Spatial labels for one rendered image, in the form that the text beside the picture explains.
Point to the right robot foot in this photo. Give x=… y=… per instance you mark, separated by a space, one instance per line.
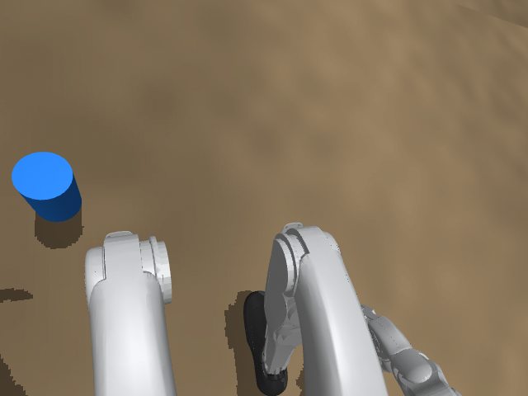
x=255 y=328

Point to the right robot arm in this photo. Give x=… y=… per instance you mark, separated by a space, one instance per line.
x=419 y=376

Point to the right robot hand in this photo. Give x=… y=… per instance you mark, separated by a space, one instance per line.
x=387 y=338

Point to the can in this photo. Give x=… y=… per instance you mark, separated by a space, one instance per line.
x=46 y=182

